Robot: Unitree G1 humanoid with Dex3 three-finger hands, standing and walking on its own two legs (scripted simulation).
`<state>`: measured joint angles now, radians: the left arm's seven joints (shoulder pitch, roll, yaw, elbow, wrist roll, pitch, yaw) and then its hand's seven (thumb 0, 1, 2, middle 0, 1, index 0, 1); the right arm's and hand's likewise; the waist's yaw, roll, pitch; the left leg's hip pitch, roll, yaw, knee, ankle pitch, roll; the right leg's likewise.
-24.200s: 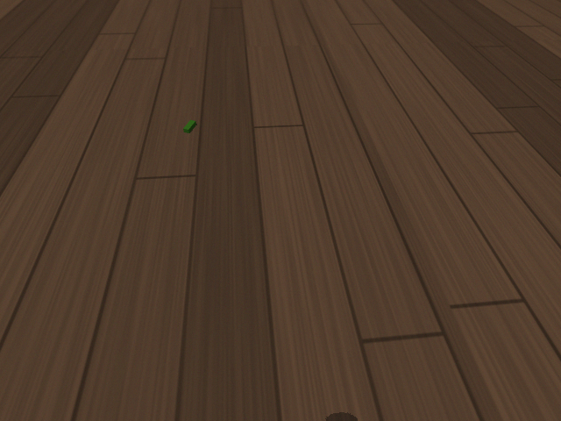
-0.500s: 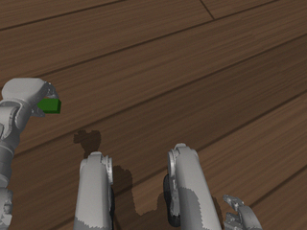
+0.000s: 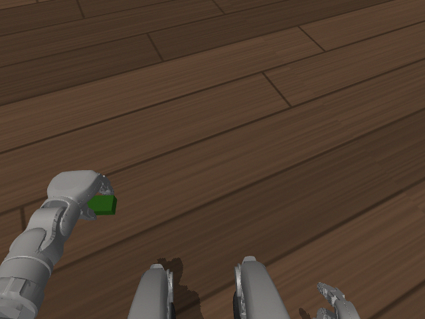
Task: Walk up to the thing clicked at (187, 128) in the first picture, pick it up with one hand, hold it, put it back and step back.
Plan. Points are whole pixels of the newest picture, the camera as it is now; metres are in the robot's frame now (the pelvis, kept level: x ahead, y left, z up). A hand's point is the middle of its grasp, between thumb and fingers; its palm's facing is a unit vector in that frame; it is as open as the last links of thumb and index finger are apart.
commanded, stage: lift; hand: left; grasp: from above
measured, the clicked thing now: (92, 205) +0.37 +0.24 -0.10
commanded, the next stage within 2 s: hold in 0.48 s
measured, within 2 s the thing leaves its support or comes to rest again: neither
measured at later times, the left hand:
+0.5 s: hand (76, 182) +0.37 +0.22 +0.03, palm faces -0.46 -0.04 -0.89, open 6.6 cm
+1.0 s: hand (68, 167) +0.37 +0.22 +0.07, palm faces -0.47 -0.03 -0.88, open 6.6 cm
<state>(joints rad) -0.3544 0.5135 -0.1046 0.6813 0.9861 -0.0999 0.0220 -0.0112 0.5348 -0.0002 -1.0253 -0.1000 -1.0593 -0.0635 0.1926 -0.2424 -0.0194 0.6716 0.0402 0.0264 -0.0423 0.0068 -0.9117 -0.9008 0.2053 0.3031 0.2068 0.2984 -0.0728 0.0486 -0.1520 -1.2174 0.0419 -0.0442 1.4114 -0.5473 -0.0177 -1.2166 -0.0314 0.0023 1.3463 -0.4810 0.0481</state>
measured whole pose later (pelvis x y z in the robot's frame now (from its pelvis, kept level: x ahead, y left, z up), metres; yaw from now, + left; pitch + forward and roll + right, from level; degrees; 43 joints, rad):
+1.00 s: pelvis +0.06 +0.00 +0.12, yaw -1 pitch +7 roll +0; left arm -0.26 0.43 -0.18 0.68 1.01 -0.09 -0.02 -0.01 0.51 0.11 -0.96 -0.19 -0.99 -0.15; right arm 0.23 -0.24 -0.05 0.69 0.05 0.05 -0.05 0.01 -0.90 -0.90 0.20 0.30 0.21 0.30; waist -0.02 0.04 -0.09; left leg -0.50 0.04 0.02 0.75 -0.38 -0.02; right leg -0.53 -0.04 0.03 0.72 -0.32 0.04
